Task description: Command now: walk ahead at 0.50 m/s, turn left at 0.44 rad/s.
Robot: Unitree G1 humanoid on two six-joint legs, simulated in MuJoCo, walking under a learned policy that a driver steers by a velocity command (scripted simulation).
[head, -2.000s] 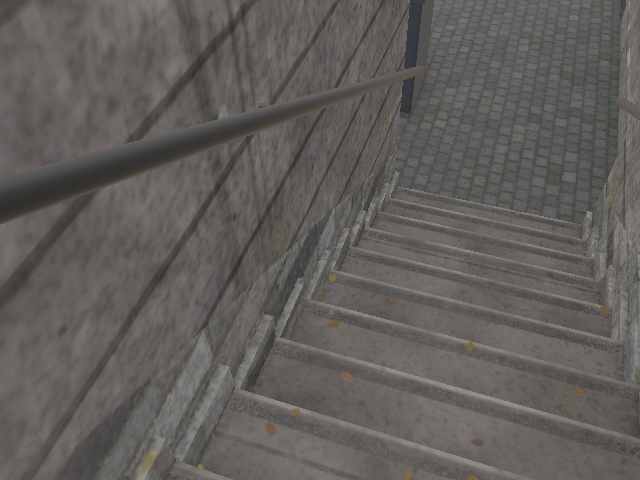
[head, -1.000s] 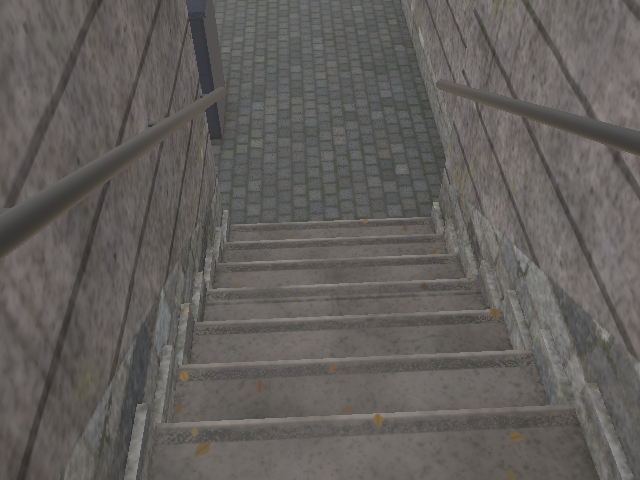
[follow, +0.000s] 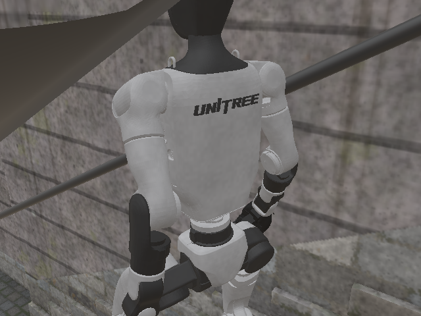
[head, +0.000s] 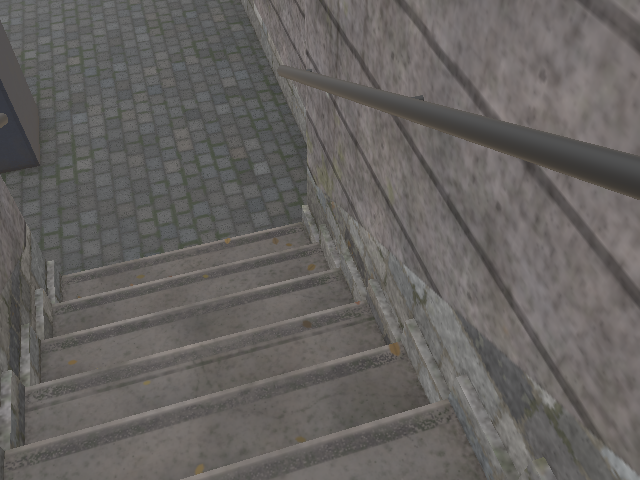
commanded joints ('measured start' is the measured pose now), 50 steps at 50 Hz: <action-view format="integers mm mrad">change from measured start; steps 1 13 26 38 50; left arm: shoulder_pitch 79 -295 -456 -34 387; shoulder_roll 71 133 93 130 12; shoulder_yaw -11 33 -57 13 -33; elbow -21 -242 -269 -169 118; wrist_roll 20 -92 4 -6 -27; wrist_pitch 21 35 55 82 27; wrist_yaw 3 -114 -57 -105 22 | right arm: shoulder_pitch -16 650 356 256 -158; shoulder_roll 13 -242 -38 -50 18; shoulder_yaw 17 -110 54 18 27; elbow -10 271 124 -26 -83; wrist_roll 3 20 -32 44 -37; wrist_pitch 28 -48 -67 -7 3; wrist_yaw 18 8 -36 1 3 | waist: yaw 7 -326 -133 -16 145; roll -86 154 -80 -11 -103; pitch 128 -156 -2 -13 31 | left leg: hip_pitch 140 1329 45 -622 -796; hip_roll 4 208 -106 -67 39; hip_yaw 39 -352 -268 -122 -88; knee -127 -246 52 1191 60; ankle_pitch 184 191 -796 -660 -83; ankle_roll -2 367 251 0 -27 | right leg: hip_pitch -141 -1023 -312 248 501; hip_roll -287 17 -15 -371 -271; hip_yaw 185 223 326 685 597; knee -184 1278 -100 -348 -99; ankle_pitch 190 -286 1097 584 496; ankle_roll -165 26 -6 -379 -338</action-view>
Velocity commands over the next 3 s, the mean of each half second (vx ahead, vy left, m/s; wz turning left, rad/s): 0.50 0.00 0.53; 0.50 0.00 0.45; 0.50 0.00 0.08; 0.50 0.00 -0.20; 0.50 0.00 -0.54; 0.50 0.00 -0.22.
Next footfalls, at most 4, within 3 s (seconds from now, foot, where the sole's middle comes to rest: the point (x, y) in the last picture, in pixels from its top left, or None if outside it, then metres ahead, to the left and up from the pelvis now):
0.18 left None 0.24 0.20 -0.89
0.66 right None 0.54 0.05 -1.05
1.24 left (183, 448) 0.72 0.44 -1.21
1.78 right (224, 364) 1.08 0.40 -1.37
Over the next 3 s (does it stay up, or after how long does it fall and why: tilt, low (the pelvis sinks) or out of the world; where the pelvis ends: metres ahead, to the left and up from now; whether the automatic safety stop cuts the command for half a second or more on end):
stays up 1.59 0.56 -0.93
